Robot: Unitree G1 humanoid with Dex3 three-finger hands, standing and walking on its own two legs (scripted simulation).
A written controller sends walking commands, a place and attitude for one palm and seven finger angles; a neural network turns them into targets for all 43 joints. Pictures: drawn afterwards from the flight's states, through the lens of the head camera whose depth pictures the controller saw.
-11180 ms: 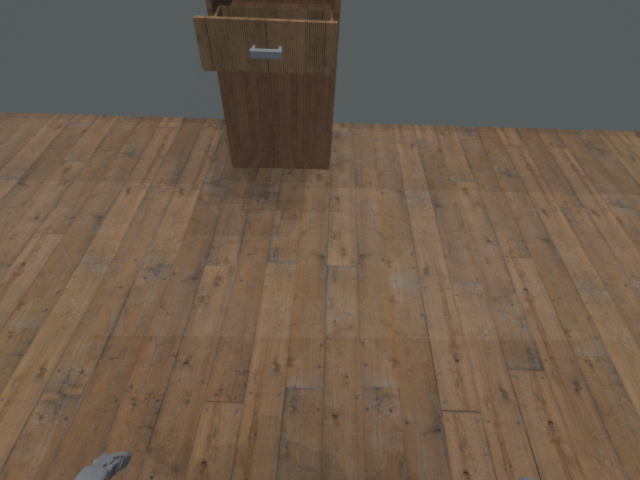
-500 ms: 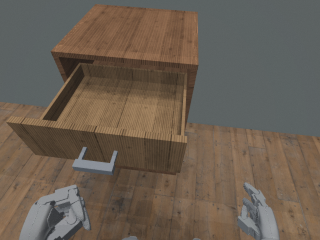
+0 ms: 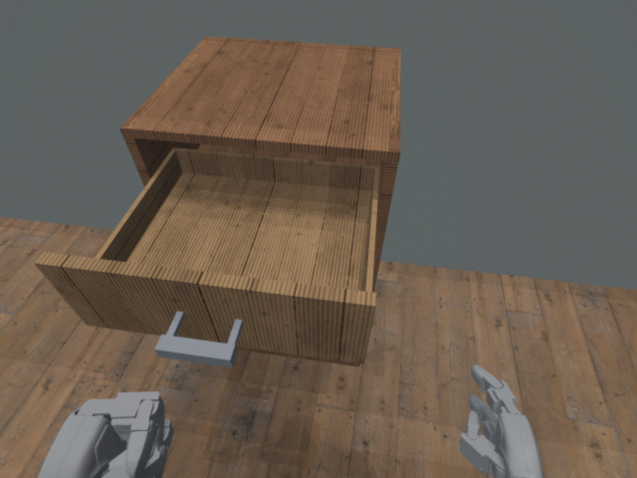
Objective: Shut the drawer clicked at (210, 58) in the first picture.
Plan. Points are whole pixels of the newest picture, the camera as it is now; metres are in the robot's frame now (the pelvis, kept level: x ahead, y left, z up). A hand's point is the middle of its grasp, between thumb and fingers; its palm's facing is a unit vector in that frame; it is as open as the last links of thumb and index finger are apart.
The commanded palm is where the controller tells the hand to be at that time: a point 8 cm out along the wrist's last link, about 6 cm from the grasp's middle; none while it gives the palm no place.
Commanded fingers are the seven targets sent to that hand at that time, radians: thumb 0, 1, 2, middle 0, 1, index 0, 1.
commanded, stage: raise the hand and make a fist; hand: left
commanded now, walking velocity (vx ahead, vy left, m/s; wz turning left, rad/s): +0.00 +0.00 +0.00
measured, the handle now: (202, 336) +0.30 +0.19 +0.00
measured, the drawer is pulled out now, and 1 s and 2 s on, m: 0.29 0.29 0.29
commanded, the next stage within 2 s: bring the fist close to the handle in 0.26 s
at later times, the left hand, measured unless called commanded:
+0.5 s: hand (163, 461) +0.13 +0.16 +0.09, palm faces -0.01 -1.00 -0.07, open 3.3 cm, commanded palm +0.09 +0.22 +0.09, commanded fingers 0.00 0.90 0.90 -1.40 -1.60 -1.40 -1.60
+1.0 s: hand (187, 432) +0.17 +0.16 +0.03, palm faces -0.05 -1.00 -0.04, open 3.3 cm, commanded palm +0.14 +0.22 +0.04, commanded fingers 0.00 0.90 0.90 -1.40 -1.60 -1.40 -1.60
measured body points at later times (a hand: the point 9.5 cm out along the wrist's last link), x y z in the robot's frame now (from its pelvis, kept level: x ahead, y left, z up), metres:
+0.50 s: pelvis -0.01 -0.01 +0.00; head +0.01 -0.01 +0.45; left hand +0.12 +0.21 +0.09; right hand +0.20 -0.22 -0.05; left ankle -0.01 +0.11 -0.69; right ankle +0.01 -0.12 -0.69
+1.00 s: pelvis -0.01 +0.00 -0.02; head +0.04 +0.00 +0.43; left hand +0.17 +0.22 +0.04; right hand +0.17 -0.24 -0.09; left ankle -0.01 +0.11 -0.69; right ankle +0.01 -0.12 -0.69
